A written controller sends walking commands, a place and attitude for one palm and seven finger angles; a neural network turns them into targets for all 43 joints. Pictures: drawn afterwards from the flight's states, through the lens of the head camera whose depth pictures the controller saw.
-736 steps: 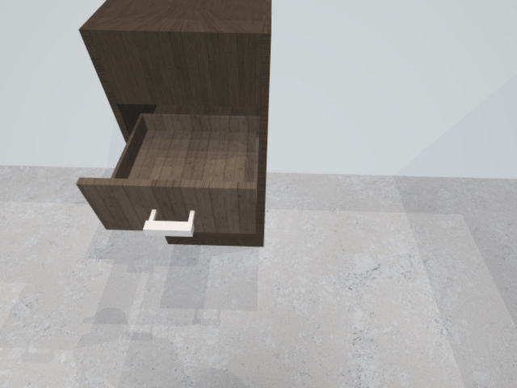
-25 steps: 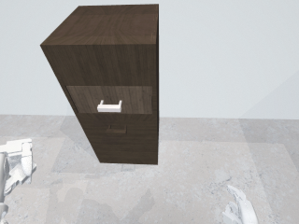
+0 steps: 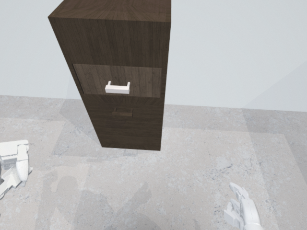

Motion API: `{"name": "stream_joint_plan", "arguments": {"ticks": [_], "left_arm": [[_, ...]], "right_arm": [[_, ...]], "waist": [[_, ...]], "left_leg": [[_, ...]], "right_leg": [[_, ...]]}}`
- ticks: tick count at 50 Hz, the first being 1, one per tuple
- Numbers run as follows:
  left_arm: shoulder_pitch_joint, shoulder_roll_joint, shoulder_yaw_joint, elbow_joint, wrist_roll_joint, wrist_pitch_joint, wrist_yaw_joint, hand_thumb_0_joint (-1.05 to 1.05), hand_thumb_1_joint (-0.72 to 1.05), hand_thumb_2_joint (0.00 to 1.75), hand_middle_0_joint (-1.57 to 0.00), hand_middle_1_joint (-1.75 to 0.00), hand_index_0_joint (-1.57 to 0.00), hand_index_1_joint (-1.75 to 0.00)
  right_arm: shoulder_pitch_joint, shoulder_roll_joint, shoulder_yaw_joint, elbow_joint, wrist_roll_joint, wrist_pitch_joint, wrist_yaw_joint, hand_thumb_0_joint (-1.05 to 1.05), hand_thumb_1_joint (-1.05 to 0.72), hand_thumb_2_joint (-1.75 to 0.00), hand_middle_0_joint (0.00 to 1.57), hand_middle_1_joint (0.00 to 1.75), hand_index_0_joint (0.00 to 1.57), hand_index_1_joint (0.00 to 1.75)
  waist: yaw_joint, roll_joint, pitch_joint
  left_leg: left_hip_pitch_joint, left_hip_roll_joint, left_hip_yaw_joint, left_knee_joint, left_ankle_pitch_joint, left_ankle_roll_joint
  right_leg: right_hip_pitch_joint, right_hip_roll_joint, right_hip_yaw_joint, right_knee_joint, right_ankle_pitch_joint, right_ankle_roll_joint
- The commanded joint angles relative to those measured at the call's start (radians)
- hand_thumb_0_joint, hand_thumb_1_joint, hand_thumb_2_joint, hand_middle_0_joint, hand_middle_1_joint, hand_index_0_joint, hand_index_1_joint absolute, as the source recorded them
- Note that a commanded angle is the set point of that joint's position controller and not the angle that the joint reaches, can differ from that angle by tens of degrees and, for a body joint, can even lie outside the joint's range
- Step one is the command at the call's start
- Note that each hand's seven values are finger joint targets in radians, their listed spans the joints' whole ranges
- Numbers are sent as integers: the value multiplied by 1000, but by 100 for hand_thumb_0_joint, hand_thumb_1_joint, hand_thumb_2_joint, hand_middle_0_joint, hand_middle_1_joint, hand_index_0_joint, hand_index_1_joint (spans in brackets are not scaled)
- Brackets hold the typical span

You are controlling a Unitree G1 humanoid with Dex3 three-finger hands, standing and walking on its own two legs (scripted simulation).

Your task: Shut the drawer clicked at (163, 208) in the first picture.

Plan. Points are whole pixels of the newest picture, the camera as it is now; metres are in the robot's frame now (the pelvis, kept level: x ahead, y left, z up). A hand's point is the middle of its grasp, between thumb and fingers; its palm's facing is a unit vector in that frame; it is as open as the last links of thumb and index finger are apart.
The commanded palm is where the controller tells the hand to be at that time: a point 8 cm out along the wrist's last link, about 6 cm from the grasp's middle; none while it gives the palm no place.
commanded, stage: step back with the hand held close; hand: left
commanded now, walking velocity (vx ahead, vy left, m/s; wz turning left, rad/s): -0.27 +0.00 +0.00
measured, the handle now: (118, 86) +0.71 +0.21 -0.11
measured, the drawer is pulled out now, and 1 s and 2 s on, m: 0.00 0.00 0.00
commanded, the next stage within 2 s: stop stepping back and stand still in 0.88 s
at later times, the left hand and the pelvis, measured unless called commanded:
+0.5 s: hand (3, 203) +0.14 +0.24 +0.18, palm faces +0.36 -0.78 -0.52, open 3.2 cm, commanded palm +0.05 +0.28 +0.18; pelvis -0.06 -0.01 -0.01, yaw +4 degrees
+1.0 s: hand out of the picture +0.07 +0.25 +0.17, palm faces +0.31 -0.85 -0.43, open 3.2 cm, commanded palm +0.00 +0.29 +0.18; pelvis -0.14 +0.01 +0.00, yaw -2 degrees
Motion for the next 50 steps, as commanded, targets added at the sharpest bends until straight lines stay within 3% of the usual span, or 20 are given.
{"name": "stream_joint_plan", "arguments": {"ticks": [1,6,10,13,16,19,21,24,28,31,34,36,38,40,41,44,45,47,49,50], "left_arm": [[-4,144,134,-229,6,-81,22,0,90,90,-140,-160,-140,-160],[-12,151,149,-231,14,-96,25,0,90,90,-140,-160,-140,-160],[-53,163,129,-230,-6,-107,34,0,90,90,-140,-160,-140,-160],[-63,166,121,-203,-11,-106,48,0,90,90,-140,-160,-140,-160],[-41,179,139,-210,-9,-118,53,0,90,90,-140,-160,-140,-160],[-37,174,162,-249,21,-132,40,0,90,90,-140,-160,-140,-160],[-8,195,189,-253,24,-135,32,0,90,90,-140,-160,-140,-160],[78,182,187,-246,-6,-137,21,0,90,90,-140,-160,-140,-160],[-13,231,194,-268,-39,-192,17,0,90,90,-140,-160,-140,-160],[-96,205,130,-249,-25,-182,12,0,90,90,-140,-160,-140,-160],[-50,214,162,-198,-34,-158,-6,0,90,90,-140,-160,-140,-160],[-34,205,170,-175,-49,-158,-12,0,90,90,-140,-160,-140,-160],[-6,217,186,-176,-61,-159,-12,0,90,90,-140,-160,-140,-160],[1,235,173,-188,-54,-152,1,0,90,90,-140,-160,-140,-160],[-24,223,151,-190,-40,-138,10,0,90,90,-140,-160,-140,-160],[-139,200,111,-177,-8,-128,5,0,90,90,-140,-160,-140,-160],[-143,195,111,-175,-6,-127,2,0,90,90,-140,-160,-140,-160],[-131,198,91,-187,-18,-153,-16,0,90,90,-140,-160,-140,-160],[-52,188,106,-227,-39,-144,-19,0,90,90,-140,-160,-140,-160],[-27,168,106,-260,-35,-137,-14,0,90,90,-140,-160,-140,-160]], "right_arm": [[-79,-154,-58,-154,-9,-73,-17,0,-90,-90,20,30,20,30],[-65,-148,-63,-141,-14,-102,-17,0,-90,-90,20,30,20,30],[-39,-126,-67,-93,-22,-97,-5,0,-90,-90,20,30,20,30],[-49,-118,-68,-69,-23,-83,-5,0,-90,-90,20,30,20,30],[-72,-135,-66,-80,-17,-78,-16,0,-90,-90,20,30,20,30],[-114,-158,-69,-123,-16,-102,-21,0,-90,-90,20,30,20,30],[-90,-147,-79,-116,-22,-120,-11,0,-90,-90,20,30,20,30],[-85,-144,-80,-104,-32,-142,8,0,-90,-90,20,30,20,30],[-50,-102,-58,-18,-42,-130,21,0,-90,-90,20,30,20,30],[-50,-128,-75,-25,-11,-140,1,0,-90,-90,20,30,20,30],[-102,-138,-72,-60,-21,-131,-5,0,-90,-90,20,30,20,30],[-98,-121,-72,-63,-27,-122,6,0,-90,-90,20,30,20,30],[-102,-115,-76,-77,-26,-110,11,0,-90,-90,20,30,20,30],[-82,-97,-76,-65,-15,-100,17,0,-90,-90,20,30,20,30],[-93,-95,-73,-55,-22,-97,21,0,-90,-90,20,30,20,30],[-102,-88,-32,-53,-32,-97,-2,0,-90,-90,20,30,20,30],[-93,-118,-36,-46,-25,-99,-17,0,-90,-90,20,30,20,30],[-36,-145,-60,-52,-16,-119,-1,0,-90,-90,20,30,20,30],[-61,-134,-55,-66,-49,-154,14,0,-90,-90,20,30,20,30],[-23,-122,-64,-55,-44,-162,25,0,-90,-90,20,30,20,30]], "waist": [[0,102,-123],[-3,55,-112],[-20,-124,-109],[-28,-145,-122],[-25,5,-92],[-4,273,-122],[3,168,-161],[7,236,-137],[-19,-19,-191],[-33,-160,-302],[-11,79,-204],[-5,118,-195],[-6,52,-148],[-15,-155,-108],[-4,-198,-53],[-25,-145,42],[-26,-27,9],[-1,135,-193],[24,268,-307],[18,191,-320]], "left_leg": [[-296,134,-152,-260,-422,58],[-321,113,-138,-173,-448,53],[-7,-12,-37,137,-235,-28],[103,-20,-35,135,-161,-34],[-16,63,-152,-77,-291,3],[-501,286,-436,-447,-667,120],[-400,291,-377,-357,-528,132],[-273,241,-257,-297,-416,82],[243,92,-46,33,51,-41],[429,77,23,48,378,-10],[360,155,-54,-99,291,19],[234,192,-95,-192,52,19],[136,146,-75,-146,-183,-23],[260,13,-22,269,-132,-85],[175,-16,-36,412,-149,-86],[12,10,-40,35,-52,-57],[108,47,-58,-152,315,-39],[331,244,-160,-213,657,26],[226,336,-292,-257,425,66],[251,336,-280,-244,320,90]], "right_leg": [[302,63,33,119,22,-12],[243,47,92,93,-33,-26],[-134,-115,242,-180,-211,-108],[-214,-123,169,-186,-186,-106],[-138,-9,82,-82,-257,-53],[313,158,31,416,-120,-9],[251,152,69,451,-186,-22],[189,130,36,212,-276,-54],[-183,-89,238,-188,22,-110],[-112,-18,90,-76,589,62],[-146,67,45,-5,62,21],[-81,83,50,17,-155,-13],[-113,34,121,-84,-309,-71],[-433,-192,379,-347,-506,-172],[-421,-252,382,-345,-358,-221],[-121,-111,165,-93,368,-119],[-87,-2,100,10,361,-52],[-77,100,68,222,-158,-31],[-50,111,111,486,-414,-35],[-70,98,114,505,-375,-37]]}}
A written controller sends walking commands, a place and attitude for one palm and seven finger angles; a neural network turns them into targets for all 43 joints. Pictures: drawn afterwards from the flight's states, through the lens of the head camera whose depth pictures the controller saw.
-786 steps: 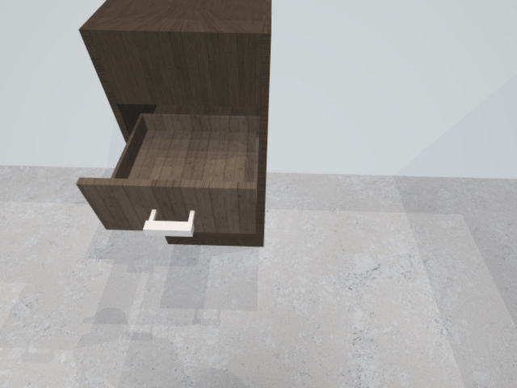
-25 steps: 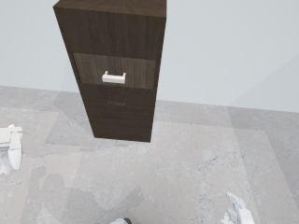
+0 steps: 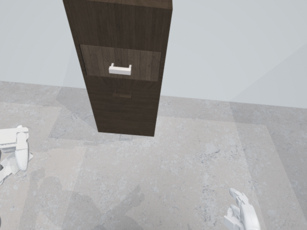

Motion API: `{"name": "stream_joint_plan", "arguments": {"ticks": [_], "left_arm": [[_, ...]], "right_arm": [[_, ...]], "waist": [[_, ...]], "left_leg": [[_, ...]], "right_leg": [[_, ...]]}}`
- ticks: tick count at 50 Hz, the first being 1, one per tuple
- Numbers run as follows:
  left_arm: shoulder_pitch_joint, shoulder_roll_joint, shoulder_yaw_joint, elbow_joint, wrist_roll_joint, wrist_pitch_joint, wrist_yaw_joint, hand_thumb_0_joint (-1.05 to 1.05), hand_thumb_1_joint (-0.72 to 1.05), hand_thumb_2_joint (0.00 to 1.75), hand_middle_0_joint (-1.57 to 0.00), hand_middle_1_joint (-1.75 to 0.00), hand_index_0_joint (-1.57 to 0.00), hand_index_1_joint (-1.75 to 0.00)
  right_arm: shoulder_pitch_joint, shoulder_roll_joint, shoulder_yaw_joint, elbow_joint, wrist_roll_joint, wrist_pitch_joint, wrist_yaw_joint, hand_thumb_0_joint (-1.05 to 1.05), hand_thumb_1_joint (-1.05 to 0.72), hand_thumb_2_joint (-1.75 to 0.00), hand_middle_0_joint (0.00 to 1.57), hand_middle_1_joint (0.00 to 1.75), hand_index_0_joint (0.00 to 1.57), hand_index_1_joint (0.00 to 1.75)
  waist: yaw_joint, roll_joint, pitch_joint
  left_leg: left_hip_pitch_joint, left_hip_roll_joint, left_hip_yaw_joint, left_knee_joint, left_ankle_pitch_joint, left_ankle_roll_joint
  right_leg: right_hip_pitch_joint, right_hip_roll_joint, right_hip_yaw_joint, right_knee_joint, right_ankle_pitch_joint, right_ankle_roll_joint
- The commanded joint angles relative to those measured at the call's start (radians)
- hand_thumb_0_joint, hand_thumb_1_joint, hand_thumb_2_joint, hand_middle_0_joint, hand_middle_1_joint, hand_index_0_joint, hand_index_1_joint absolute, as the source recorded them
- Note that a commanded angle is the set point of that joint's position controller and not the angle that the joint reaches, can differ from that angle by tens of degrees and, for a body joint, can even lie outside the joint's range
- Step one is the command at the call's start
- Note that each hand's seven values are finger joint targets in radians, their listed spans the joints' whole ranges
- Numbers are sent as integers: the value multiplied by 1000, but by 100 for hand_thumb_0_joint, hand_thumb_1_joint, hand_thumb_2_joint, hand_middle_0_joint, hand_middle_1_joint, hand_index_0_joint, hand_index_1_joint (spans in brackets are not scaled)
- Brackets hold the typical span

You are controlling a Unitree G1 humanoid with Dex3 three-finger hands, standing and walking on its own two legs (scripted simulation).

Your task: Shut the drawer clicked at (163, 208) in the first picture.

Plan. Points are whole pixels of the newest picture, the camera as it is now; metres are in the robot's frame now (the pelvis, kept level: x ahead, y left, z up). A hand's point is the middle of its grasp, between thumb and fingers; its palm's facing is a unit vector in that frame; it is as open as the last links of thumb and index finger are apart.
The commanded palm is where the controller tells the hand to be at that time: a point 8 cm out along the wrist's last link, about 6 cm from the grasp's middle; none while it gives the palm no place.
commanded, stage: stop stepping back and stand still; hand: left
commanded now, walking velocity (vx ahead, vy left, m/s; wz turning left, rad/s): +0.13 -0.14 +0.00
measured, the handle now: (120, 68) +0.84 +0.22 -0.11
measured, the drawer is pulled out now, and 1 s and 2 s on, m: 0.00 0.00 0.00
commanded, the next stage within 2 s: let the arm hang, fingers relaxed in 0.68 s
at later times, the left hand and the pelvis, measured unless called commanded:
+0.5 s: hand (11, 198) +0.14 +0.24 +0.16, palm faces +0.36 -0.84 -0.41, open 3.2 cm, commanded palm +0.07 +0.28 +0.18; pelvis -0.07 +0.01 +0.00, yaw -3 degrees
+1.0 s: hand out of the picture +0.07 +0.21 -0.13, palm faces -0.02 -0.96 -0.29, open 3.0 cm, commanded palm none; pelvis -0.08 +0.01 -0.01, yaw -1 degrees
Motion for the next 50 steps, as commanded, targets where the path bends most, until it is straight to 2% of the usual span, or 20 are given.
{"name": "stream_joint_plan", "arguments": {"ticks": [1,4,6,8,9,10,11,12,17,20,22,26,30,36,38,39,40,44,46,50], "left_arm": [[88,123,84,-307,-15,-44,14,0,90,90,-140,-160,-140,-160],[152,150,131,-367,-22,10,39,0,90,90,-140,-160,-140,-160],[198,127,121,-331,-22,45,50,0,90,90,-140,-160,-140,-160],[214,136,127,-299,-17,76,58,0,90,90,-140,-160,-140,-160],[212,158,147,-303,-13,88,61,0,90,90,-140,-160,-140,-160],[179,161,134,-314,-17,86,58,0,90,90,-140,-160,-140,-160],[114,198,171,-345,-30,78,65,0,90,90,-140,-160,-140,-160],[53,194,164,-323,-20,79,69,0,90,90,-140,-160,-140,-160],[2,73,41,-155,13,80,74,0,90,90,-140,-160,-140,-160],[2,112,71,-189,15,47,67,0,90,90,-140,-160,-140,-160],[0,115,84,-226,25,42,58,0,90,90,-140,-160,-140,-160],[82,108,99,-242,30,30,60,0,90,90,-140,-160,-140,-160],[122,92,90,-196,4,37,58,0,90,90,-140,-160,-140,-160],[61,95,78,-174,8,38,60,0,90,90,-140,-160,-140,-160],[38,95,72,-183,12,35,57,0,90,90,-140,-160,-140,-160],[-63,-42,-313,634,86,162,-79,0,90,90,-140,-160,-140,-160],[-69,-58,-259,660,84,267,-100,0,90,90,-136,-156,-136,-156],[-178,-62,-284,865,89,293,-103,0,90,90,-120,-138,-120,-138],[-233,-42,-294,993,82,300,-100,0,90,90,-112,-130,-112,-130],[-280,-57,-326,1232,72,316,-89,0,90,90,-96,-112,-96,-112]], "right_arm": [[-5,-137,-55,-160,-8,-99,20,0,-90,-90,20,30,20,30],[-41,-135,-44,-201,-4,-95,23,0,-90,-90,20,30,20,30],[-42,-125,-29,-206,-7,-81,13,0,-90,-90,20,30,20,30],[-53,-124,-27,-210,-12,-58,0,0,-90,-90,20,30,20,30],[-42,-116,-29,-209,-8,-45,-5,0,-90,-90,20,30,20,30],[-39,-110,-30,-194,-9,-32,-8,0,-90,-90,20,30,20,30],[-29,-113,-25,-163,-18,-25,-10,0,-90,-90,20,30,20,30],[-16,-110,-24,-144,-13,-26,-8,0,-90,-90,20,30,20,30],[-32,-130,-14,-117,11,-68,-36,0,-90,-90,20,30,20,30],[-40,-154,-17,-140,17,-91,-43,0,-90,-90,20,30,20,30],[-41,-127,1,-135,5,-89,-37,0,-90,-90,20,30,20,30],[-29,-122,-9,-150,5,-99,-17,0,-90,-90,20,30,20,30],[-10,-115,-24,-136,11,-84,-3,0,-90,-90,20,30,20,30],[-37,-118,-9,-130,10,-81,-19,0,-90,-90,20,30,20,30],[-42,-121,-10,-136,12,-82,-22,0,-90,-90,20,30,20,30],[-73,-265,-73,104,16,-136,69,0,-90,-90,20,30,20,30],[-2,-256,-75,96,21,-40,77,0,-90,-90,20,30,20,30],[13,-191,-42,82,-6,31,71,0,-90,-90,20,30,20,30],[-7,-191,-38,110,-13,54,67,0,-90,-90,20,30,20,30],[-25,-167,-17,187,-19,84,62,0,-90,-90,20,30,20,30]], "waist": [[-3,198,-284],[-6,248,-207],[-16,319,-138],[-22,259,-98],[-32,140,-102],[-40,-25,-87],[-35,-92,-86],[-34,-140,-91],[-48,43,32],[-26,155,15],[-36,221,31],[-21,160,-22],[-36,-48,-35],[-28,125,-41],[-23,98,-52],[-67,110,-21],[-37,54,-73],[-24,-157,-112],[-26,-132,-78],[-20,124,2]], "left_leg": [[322,334,-264,-199,175,91],[115,280,-212,-333,-361,52],[-14,232,-157,-397,-523,-3],[-92,146,-82,-307,-542,-61],[-29,61,-10,-121,-437,-81],[96,21,2,188,-281,-85],[104,34,-27,364,-174,-83],[19,40,-55,446,-177,-82],[164,71,-43,20,-211,-24],[119,202,-251,-144,-248,32],[-29,222,-325,-307,-514,37],[-38,148,-167,-193,-375,3],[84,48,-42,155,-160,-45],[205,116,-117,-59,38,-14],[185,124,-129,-79,39,-7],[154,141,-142,61,281,-13],[137,135,-133,64,322,-4],[83,92,-144,116,133,2],[103,65,-126,117,103,-8],[99,92,-175,-15,27,-6]], "right_leg": [[-93,12,-29,255,-76,-5],[45,8,-115,130,-62,-13],[170,42,-199,-13,-96,-30],[274,42,-207,-234,-81,-53],[195,-29,-133,-384,-76,-79],[-49,-213,100,-526,-156,-151],[-175,-357,208,-574,-190,-220],[-135,-376,215,-554,-240,-236],[-143,-203,-6,-347,-93,-102],[-48,-69,-87,-194,83,-14],[52,-38,-127,-96,20,-11],[169,-57,-108,-248,86,-27],[-11,-230,132,-449,13,-115],[14,-91,-59,-291,247,-24],[60,-76,-66,-287,276,-12],[-53,-122,-116,-123,431,-26],[12,-138,-76,-144,430,-22],[67,-156,-54,-170,412,-70],[45,-183,-38,-202,408,-90],[44,-135,-49,-249,195,-69]]}}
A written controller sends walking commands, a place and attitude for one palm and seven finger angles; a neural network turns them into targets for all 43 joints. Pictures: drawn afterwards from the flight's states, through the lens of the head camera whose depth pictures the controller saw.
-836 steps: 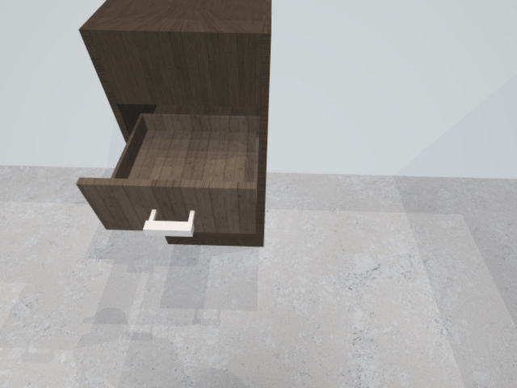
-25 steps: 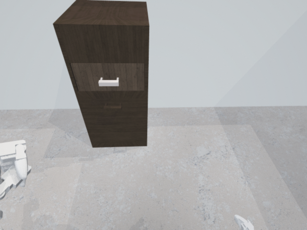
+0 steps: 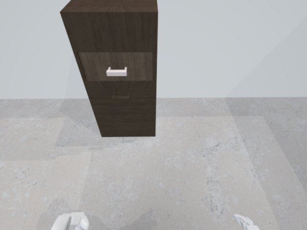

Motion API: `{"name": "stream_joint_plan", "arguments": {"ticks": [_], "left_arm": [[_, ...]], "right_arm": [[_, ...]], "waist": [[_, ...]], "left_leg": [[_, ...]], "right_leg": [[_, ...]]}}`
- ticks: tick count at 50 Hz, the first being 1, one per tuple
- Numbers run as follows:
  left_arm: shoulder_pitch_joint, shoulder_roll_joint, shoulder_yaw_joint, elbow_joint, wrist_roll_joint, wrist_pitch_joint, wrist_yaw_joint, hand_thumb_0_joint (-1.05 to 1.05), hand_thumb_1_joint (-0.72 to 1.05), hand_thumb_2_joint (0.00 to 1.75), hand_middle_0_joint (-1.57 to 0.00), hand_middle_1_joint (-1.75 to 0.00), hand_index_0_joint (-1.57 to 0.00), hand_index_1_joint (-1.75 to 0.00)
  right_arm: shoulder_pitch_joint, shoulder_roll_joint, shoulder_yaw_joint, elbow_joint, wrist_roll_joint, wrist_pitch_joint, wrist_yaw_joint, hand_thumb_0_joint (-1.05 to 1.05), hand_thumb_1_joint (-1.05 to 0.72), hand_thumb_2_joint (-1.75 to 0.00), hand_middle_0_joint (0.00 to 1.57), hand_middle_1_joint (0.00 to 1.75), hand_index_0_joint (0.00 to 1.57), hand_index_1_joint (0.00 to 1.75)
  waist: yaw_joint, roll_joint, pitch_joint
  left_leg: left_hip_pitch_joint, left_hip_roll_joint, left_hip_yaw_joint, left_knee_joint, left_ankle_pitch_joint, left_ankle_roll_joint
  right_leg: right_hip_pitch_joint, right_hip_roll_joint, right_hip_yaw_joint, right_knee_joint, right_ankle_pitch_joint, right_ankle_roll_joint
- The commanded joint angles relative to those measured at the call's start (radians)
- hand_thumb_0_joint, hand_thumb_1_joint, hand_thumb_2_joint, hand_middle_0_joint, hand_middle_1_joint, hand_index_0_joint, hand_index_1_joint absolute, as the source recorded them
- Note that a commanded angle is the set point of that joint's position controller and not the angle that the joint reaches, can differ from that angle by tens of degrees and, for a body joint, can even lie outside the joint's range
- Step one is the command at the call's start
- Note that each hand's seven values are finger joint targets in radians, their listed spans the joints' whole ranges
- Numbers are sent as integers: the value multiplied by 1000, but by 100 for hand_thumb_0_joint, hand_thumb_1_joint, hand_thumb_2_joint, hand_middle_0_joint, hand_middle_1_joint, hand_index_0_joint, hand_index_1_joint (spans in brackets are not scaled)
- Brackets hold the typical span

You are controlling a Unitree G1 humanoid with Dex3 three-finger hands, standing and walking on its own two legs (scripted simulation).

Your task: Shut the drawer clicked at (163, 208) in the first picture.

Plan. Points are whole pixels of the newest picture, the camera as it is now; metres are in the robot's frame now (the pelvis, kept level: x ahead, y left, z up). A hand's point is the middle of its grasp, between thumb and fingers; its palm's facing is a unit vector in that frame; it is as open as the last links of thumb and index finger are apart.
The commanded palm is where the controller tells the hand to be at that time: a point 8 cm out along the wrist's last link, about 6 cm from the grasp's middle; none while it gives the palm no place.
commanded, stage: let the arm hang, fingers relaxed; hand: left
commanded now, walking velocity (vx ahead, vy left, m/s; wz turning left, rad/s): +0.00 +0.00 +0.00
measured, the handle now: (117, 70) +0.91 +0.23 -0.11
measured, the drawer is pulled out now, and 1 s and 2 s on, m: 0.00 0.00 0.00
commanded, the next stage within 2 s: look to check the result in 0.88 s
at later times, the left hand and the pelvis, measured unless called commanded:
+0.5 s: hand out of the picture -0.04 +0.20 -0.16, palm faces +0.01 -0.97 -0.25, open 6.7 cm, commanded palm none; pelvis +0.00 +0.01 +0.01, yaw +0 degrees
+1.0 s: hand out of the picture +0.02 +0.17 -0.16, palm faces +0.01 -0.98 -0.20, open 7.4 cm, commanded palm none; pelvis +0.02 -0.01 +0.02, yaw -1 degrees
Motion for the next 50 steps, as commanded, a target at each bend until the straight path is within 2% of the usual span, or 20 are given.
{"name": "stream_joint_plan", "arguments": {"ticks": [1,4,6,8,9,11,18,19,22,28,31,33,35,39,47,50], "left_arm": [[19,129,16,101,-12,-49,7,0,90,90,-92,-108,-92,-108],[50,116,12,228,-17,-54,8,0,90,90,-80,-95,-80,-95],[69,101,11,290,-18,-56,6,0,90,90,-72,-86,-72,-86],[75,102,6,338,-20,-59,4,0,90,90,-64,-78,-64,-78],[81,103,4,355,-20,-62,6,0,90,90,-60,-73,-60,-73],[88,95,-3,393,-23,-61,6,0,90,90,-52,-65,-52,-65],[127,77,-8,468,-24,-59,16,0,90,90,-24,-34,-24,-34],[134,75,-9,472,-24,-59,17,0,90,90,-20,-30,-20,-30],[134,64,-7,479,-23,-57,20,0,90,90,-20,-30,-20,-30],[132,44,-4,477,-22,-59,23,0,90,90,-20,-30,-20,-30],[124,31,-4,475,-22,-63,25,0,90,90,-20,-30,-20,-30],[114,27,-4,469,-23,-65,26,0,90,90,-20,-30,-20,-30],[111,21,-3,468,-23,-66,27,0,90,90,-20,-30,-20,-30],[102,22,-1,465,-23,-70,29,0,90,90,-20,-30,-20,-30],[92,21,-1,467,-26,-70,28,0,90,90,-20,-30,-20,-30],[95,25,0,468,-26,-73,29,0,90,90,-20,-30,-20,-30]], "right_arm": [[5,-100,-15,-3,-8,5,-16,0,-90,-90,20,30,20,30],[38,-86,-15,57,-5,15,-25,0,-90,-90,20,30,20,30],[64,-69,-16,95,-4,17,-28,0,-90,-90,20,30,20,30],[97,-68,-17,129,-1,17,-31,0,-90,-90,20,30,20,30],[113,-76,-21,139,2,16,-33,0,-90,-90,20,30,20,30],[134,-70,-21,172,5,17,-34,0,-90,-90,20,30,20,30],[184,-44,-22,238,6,19,-38,0,-90,-90,20,30,20,30],[186,-44,-23,241,7,20,-38,0,-90,-90,20,30,20,30],[196,-23,-21,256,5,19,-38,0,-90,-90,20,30,20,30],[201,3,-19,266,2,14,-38,0,-90,-90,20,30,20,30],[200,17,-17,269,2,12,-38,0,-90,-90,20,30,20,30],[198,23,-17,272,2,10,-38,0,-90,-90,20,30,20,30],[196,28,-15,274,3,8,-40,0,-90,-90,20,30,20,30],[195,23,-17,274,4,5,-43,0,-90,-90,20,30,20,30],[185,21,-15,278,5,6,-45,0,-90,-90,20,30,20,30],[187,17,-16,279,5,4,-45,0,-90,-90,20,30,20,30]], "waist": [[29,97,7],[31,125,19],[28,150,-2],[24,102,-10],[24,47,-15],[20,45,13],[24,-24,70],[24,-9,75],[25,-23,88],[28,0,93],[25,-29,95],[23,1,88],[24,-2,85],[25,-2,79],[21,-4,76],[20,-17,51]], "left_leg": [[51,93,-122,-174,108,39],[63,92,-122,-210,5,33],[84,91,-120,-226,-43,32],[102,94,-117,-234,-49,32],[122,100,-121,-229,-25,35],[131,100,-115,-239,-26,34],[126,97,-107,-262,-44,38],[128,98,-106,-262,-50,38],[110,96,-111,-277,-63,39],[99,90,-108,-282,-48,38],[115,84,-83,-254,23,32],[129,85,-79,-248,60,30],[130,91,-78,-242,89,30],[143,94,-71,-229,154,29],[162,96,-59,-228,143,24],[178,99,-55,-218,177,24]], "right_leg": [[9,-73,107,-198,75,-37],[20,-69,109,-253,20,-45],[29,-73,108,-273,5,-51],[32,-73,103,-285,8,-53],[33,-72,95,-289,22,-53],[11,-76,89,-297,11,-51],[-14,-76,79,-304,-28,-51],[-23,-76,79,-303,-40,-52],[-19,-73,78,-294,-42,-50],[-11,-74,79,-284,-23,-46],[-12,-83,81,-293,7,-46],[-11,-85,83,-289,34,-44],[2,-83,79,-286,63,-41],[25,-84,83,-286,125,-40],[32,-88,87,-305,126,-40],[51,-89,89,-301,170,-40]]}}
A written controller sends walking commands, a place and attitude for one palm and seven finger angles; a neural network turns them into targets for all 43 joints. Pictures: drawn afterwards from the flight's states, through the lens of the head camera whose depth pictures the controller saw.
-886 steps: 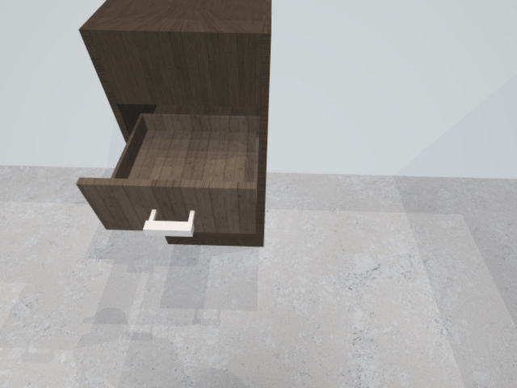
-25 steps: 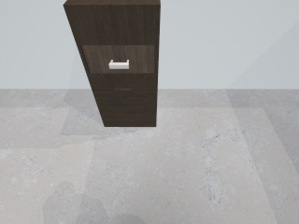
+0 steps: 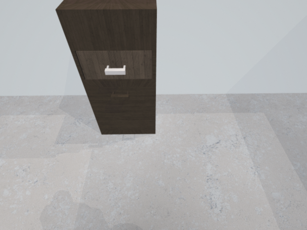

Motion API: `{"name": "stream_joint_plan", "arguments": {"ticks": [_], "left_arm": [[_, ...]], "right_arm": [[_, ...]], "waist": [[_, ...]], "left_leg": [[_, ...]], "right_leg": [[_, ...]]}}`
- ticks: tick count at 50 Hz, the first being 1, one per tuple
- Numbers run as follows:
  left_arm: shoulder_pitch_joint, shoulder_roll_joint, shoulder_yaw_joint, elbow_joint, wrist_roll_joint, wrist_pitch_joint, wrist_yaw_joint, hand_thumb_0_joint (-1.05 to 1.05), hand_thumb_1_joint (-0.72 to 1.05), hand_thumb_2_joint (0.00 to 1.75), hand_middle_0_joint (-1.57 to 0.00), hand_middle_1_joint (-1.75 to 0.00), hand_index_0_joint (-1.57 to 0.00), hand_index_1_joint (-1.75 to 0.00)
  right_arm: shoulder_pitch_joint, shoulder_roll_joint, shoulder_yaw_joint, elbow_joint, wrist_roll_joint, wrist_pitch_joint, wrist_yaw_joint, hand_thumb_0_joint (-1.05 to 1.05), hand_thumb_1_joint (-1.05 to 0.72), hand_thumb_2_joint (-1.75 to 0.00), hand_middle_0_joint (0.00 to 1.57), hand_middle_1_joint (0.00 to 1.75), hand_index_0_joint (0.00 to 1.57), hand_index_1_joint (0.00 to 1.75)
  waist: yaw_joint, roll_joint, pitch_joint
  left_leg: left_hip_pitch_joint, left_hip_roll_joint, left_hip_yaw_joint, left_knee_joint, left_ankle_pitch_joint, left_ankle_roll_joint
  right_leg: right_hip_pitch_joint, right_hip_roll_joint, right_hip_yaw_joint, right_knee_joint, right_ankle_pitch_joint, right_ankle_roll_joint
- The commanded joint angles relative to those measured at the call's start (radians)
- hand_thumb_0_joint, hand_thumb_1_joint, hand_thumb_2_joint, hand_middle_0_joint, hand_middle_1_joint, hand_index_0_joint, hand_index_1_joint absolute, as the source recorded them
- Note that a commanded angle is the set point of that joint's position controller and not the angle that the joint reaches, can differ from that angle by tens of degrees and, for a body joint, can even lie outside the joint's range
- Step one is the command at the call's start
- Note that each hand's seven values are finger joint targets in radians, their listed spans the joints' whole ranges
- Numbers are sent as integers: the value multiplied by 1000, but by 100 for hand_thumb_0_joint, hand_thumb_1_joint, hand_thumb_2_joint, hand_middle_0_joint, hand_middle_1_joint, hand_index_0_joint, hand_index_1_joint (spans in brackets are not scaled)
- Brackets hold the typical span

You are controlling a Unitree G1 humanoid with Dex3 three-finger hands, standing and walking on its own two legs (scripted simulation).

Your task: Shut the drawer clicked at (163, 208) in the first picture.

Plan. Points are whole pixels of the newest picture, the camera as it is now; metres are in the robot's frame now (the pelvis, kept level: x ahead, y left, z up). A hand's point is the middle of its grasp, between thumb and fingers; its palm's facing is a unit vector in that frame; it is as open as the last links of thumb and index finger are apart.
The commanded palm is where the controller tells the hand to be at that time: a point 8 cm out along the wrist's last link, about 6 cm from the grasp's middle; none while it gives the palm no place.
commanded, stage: look to check the result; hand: left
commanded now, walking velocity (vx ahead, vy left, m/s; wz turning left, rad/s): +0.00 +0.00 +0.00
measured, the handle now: (115, 69) +0.89 +0.25 -0.12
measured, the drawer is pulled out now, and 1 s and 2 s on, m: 0.00 0.00 0.00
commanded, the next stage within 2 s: stand and wait in 0.50 s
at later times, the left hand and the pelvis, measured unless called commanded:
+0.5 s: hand out of the picture +0.01 +0.17 -0.17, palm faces +0.02 -0.98 -0.21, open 7.4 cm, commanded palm none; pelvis +0.01 +0.00 +0.00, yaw +0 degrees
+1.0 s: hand out of the picture +0.02 +0.17 -0.17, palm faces +0.01 -0.97 -0.23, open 7.4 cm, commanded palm none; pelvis +0.01 -0.01 +0.00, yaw -1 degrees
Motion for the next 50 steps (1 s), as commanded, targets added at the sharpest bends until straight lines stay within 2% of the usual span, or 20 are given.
{"name": "stream_joint_plan", "arguments": {"ticks": [1,7,9,15,19,22,24,31,42,50], "left_arm": [[72,116,24,-14,0,-16,8,0,90,90,-20,-30,-20,-30],[80,118,23,-9,-1,-17,9,0,90,90,-20,-30,-20,-30],[83,119,22,-9,0,-18,10,0,90,90,-20,-30,-20,-30],[82,117,22,-3,0,-18,9,0,90,90,-20,-30,-20,-30],[78,121,21,-2,1,-17,9,0,90,90,-20,-30,-20,-30],[71,125,24,-4,0,-19,8,0,90,90,-20,-30,-20,-30],[75,126,23,-5,1,-19,9,0,90,90,-20,-30,-20,-30],[61,130,24,-7,0,-17,6,0,90,90,-20,-30,-20,-30],[54,143,28,-10,-1,-22,7,0,90,90,-20,-30,-20,-30],[49,146,28,-11,0,-21,7,0,90,90,-20,-30,-20,-30]], "right_arm": [[59,-95,-11,-20,-4,-9,-8,0,-90,-90,20,30,20,30],[56,-101,-12,-17,-3,-8,-10,0,-90,-90,20,30,20,30],[50,-104,-13,-19,-1,-8,-11,0,-90,-90,20,30,20,30],[45,-105,-12,-15,-2,-11,-12,0,-90,-90,20,30,20,30],[39,-113,-11,-16,-2,-9,-11,0,-90,-90,20,30,20,30],[40,-114,-11,-15,-3,-12,-12,0,-90,-90,20,30,20,30],[38,-117,-12,-16,-2,-12,-12,0,-90,-90,20,30,20,30],[33,-122,-10,-15,-4,-12,-11,0,-90,-90,20,30,20,30],[34,-129,-11,-12,-4,-14,-12,0,-90,-90,20,30,20,30],[27,-132,-11,-10,-3,-13,-11,0,-90,-90,20,30,20,30]], "waist": [[8,-22,14],[7,-13,10],[9,-28,19],[9,-6,10],[9,-16,41],[8,-11,16],[11,-26,23],[10,-2,34],[10,-25,7],[9,-15,17]], "left_leg": [[53,83,-61,-50,117,34],[65,87,-57,-49,118,33],[67,88,-56,-47,130,33],[80,93,-55,-55,136,34],[70,93,-56,-64,110,32],[79,94,-55,-64,129,32],[78,95,-56,-63,130,33],[71,94,-57,-76,104,30],[86,95,-53,-66,153,29],[88,96,-51,-69,143,28]], "right_leg": [[-76,-106,81,-110,97,-32],[-69,-105,85,-118,102,-31],[-73,-103,83,-117,120,-30],[-64,-105,84,-117,126,-29],[-81,-99,87,-128,91,-29],[-62,-101,90,-121,120,-29],[-65,-102,87,-125,122,-28],[-70,-101,89,-129,83,-30],[-41,-105,86,-123,162,-29],[-47,-106,90,-131,151,-29]]}}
